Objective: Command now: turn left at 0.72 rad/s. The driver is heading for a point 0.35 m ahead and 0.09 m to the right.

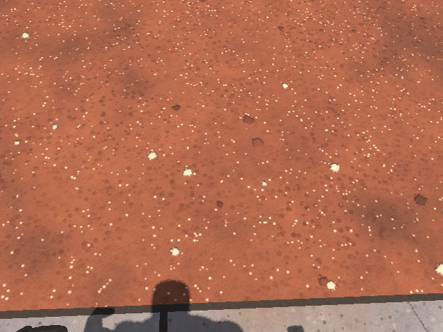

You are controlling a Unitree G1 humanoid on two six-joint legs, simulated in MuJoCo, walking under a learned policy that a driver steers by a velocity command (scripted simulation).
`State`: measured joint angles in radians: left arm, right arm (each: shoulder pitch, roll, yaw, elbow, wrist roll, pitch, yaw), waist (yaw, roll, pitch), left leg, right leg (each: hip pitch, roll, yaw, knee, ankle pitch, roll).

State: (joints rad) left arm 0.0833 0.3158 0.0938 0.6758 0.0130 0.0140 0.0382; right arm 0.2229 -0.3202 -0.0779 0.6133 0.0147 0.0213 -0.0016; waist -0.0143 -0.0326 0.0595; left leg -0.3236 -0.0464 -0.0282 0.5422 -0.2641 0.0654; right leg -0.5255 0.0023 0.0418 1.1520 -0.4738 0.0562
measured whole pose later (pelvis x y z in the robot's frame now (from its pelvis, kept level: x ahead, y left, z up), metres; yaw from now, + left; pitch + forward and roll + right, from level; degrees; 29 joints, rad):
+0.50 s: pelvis +0.03 -0.04 -0.01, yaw -10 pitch +2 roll +1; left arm 0.20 0.32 0.08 0.67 -0.03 0.03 -0.02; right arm 0.10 -0.30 -0.07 0.66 0.00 0.05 -0.03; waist 0.01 0.04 0.07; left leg -0.27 0.04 0.11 0.66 -0.38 0.00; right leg -0.30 0.00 -0.05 0.59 -0.31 -0.03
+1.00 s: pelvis +0.12 -0.06 +0.01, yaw -17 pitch +2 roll +1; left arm 0.28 0.27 0.03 0.71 0.02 -0.06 0.00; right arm 0.23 -0.32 -0.07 0.71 0.02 -0.03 0.03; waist 0.02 0.01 -0.04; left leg -0.56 0.03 -0.04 0.81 -0.18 -0.01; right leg -0.01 0.03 0.04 0.27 -0.30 -0.05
